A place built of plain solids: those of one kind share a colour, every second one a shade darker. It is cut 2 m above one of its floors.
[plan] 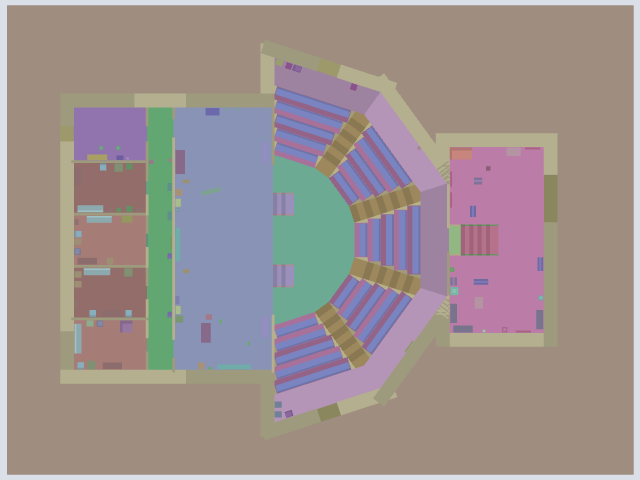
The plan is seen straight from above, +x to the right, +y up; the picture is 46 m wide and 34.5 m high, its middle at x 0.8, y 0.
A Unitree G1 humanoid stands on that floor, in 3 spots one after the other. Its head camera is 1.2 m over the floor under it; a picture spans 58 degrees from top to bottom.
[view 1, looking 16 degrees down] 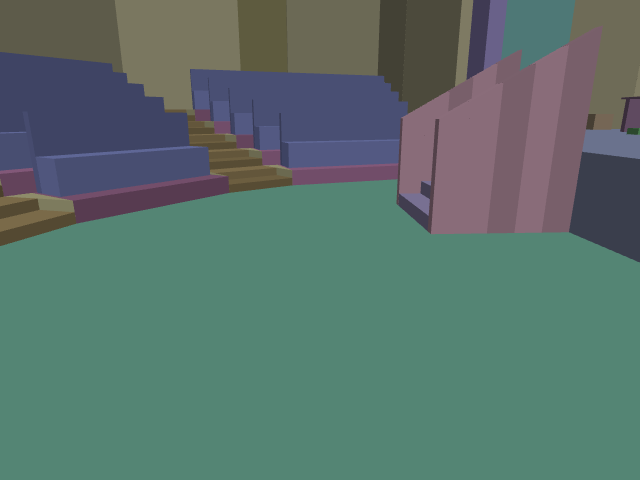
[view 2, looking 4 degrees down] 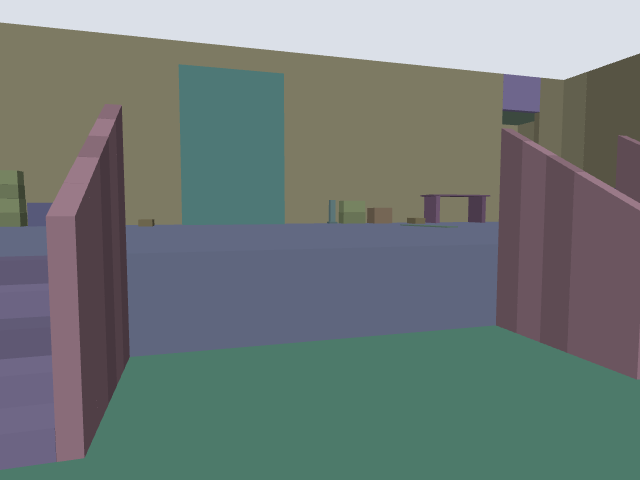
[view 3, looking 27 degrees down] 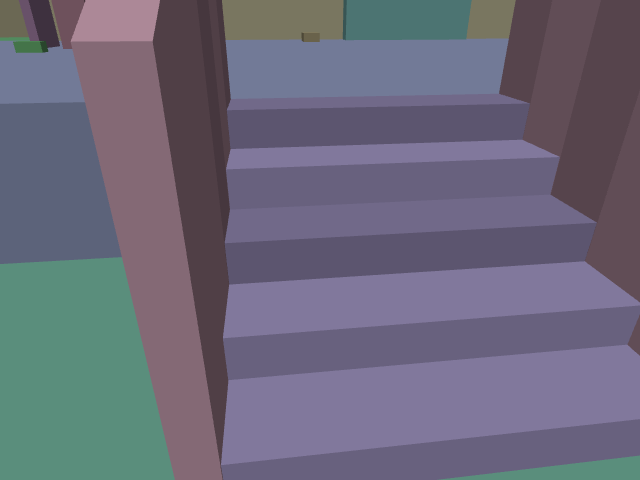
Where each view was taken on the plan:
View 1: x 0.33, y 2.58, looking -93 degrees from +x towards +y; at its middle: floor_auditorium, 4.35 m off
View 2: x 1.18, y -1.22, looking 164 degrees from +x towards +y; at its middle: floor_stage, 5.05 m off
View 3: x -0.31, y -3.11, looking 173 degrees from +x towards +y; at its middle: tread_stage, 1.54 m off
